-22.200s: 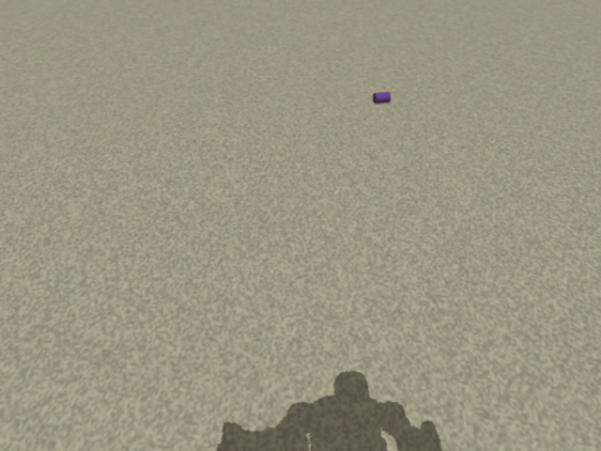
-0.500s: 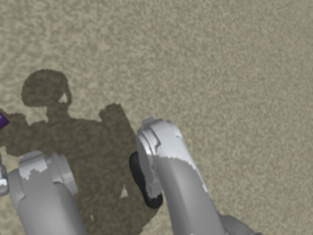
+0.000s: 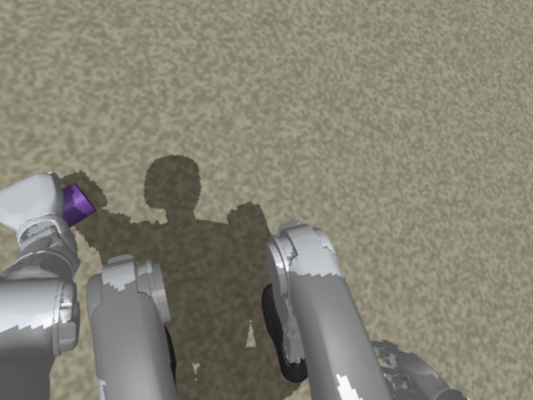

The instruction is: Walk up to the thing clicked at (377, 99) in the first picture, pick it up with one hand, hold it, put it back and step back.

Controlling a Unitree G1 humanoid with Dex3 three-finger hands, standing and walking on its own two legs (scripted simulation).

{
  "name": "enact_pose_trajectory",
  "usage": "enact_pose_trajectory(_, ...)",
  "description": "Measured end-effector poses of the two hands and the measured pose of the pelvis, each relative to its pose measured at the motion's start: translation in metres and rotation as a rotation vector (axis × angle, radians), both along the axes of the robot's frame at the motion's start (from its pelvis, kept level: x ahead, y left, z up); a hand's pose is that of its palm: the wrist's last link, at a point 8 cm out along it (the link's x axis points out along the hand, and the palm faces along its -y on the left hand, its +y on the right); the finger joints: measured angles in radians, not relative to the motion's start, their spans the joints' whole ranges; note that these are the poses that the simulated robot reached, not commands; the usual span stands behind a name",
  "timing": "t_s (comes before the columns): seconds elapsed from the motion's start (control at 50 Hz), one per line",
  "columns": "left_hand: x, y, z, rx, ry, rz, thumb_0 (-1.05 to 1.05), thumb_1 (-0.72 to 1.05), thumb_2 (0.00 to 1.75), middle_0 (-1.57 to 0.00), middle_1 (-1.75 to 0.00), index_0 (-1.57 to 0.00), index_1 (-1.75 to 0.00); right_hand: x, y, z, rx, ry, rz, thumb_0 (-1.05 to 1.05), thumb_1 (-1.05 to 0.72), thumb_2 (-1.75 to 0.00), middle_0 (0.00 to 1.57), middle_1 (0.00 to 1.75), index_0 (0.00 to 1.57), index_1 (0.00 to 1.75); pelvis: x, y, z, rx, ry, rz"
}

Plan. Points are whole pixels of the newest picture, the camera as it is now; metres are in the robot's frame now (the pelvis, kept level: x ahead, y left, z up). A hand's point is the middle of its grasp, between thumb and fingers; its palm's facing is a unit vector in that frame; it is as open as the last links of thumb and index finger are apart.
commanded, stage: settle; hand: left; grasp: from above
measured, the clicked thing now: (59, 212) +0.42 +0.27 -0.23
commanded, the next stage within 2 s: lift in 0.22 s
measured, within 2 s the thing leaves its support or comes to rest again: neither
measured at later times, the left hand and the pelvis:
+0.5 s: hand (43, 215) +0.40 +0.27 -0.15, palm faces -0.36 -0.23 -0.90, open 8.8 cm; pelvis +0.00 -0.01 +0.02, yaw +3 degrees
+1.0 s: hand out of the picture +0.35 +0.28 -0.02, palm faces -0.37 -0.24 -0.90, open 8.7 cm; pelvis +0.00 -0.01 +0.12, yaw +6 degrees
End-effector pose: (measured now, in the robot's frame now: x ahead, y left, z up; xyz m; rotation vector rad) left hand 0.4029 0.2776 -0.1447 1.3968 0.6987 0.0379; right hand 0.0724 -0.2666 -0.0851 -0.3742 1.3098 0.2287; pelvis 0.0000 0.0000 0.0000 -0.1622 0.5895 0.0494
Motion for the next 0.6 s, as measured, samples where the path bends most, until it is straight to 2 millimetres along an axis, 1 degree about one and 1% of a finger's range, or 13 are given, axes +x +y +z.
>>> enact_pose_trajectory(0.12, -0.005, -0.003, 0.015, -0.007, 0.027, -0.011, 0.0, 0.21, 0.18, -0.97, -0.16, -0.92, -0.16, 0.008, -0.001, -0.008, 0.012, -0.017, -0.003, 0.0, -0.9, -0.89, 0.2, 0.3, 0.19, 0.3, -0.001, -0.005, 0.005, 0.03, 0.009, 0.01)
enact_pose_trajectory(0.3, -0.007, -0.008, 0.03, -0.005, 0.008, -0.005, 0.01, 0.19, 0.21, -0.98, -0.17, -0.93, -0.17, 0.002, -0.005, -0.013, 0.0, 0.014, -0.04, 0.0, -0.9, -0.89, 0.2, 0.3, 0.2, 0.3, 0.0, -0.013, 0.012, 0.058, 0.022, 0.015)
enact_pose_trajectory(0.48, -0.004, -0.008, 0.051, -0.016, -0.004, 0.017, 0.01, 0.18, 0.22, -0.98, -0.19, -0.93, -0.19, -0.003, -0.013, -0.004, -0.037, 0.015, -0.096, 0.0, -0.9, -0.89, 0.2, 0.3, 0.2, 0.3, 0.0, -0.014, 0.021, 0.063, 0.027, 0.016)
enact_pose_trajectory(0.6, -0.008, -0.006, 0.071, -0.021, 0.001, 0.022, 0.01, 0.18, 0.21, -0.99, -0.17, -0.94, -0.17, 0.0, -0.015, 0.008, -0.052, -0.004, -0.135, 0.0, -0.9, -0.89, 0.2, 0.3, 0.2, 0.3, 0.001, -0.013, 0.035, 0.063, 0.034, 0.02)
